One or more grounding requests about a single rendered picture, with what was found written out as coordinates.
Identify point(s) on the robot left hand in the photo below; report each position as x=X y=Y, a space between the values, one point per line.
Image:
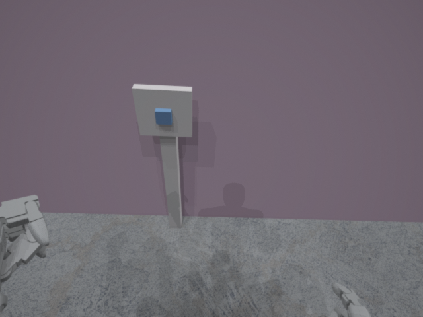
x=23 y=224

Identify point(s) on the button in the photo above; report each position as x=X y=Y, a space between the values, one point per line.
x=163 y=116

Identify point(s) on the panel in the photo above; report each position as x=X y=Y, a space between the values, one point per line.
x=179 y=99

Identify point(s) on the robot right hand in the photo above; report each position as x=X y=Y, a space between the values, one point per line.
x=351 y=302

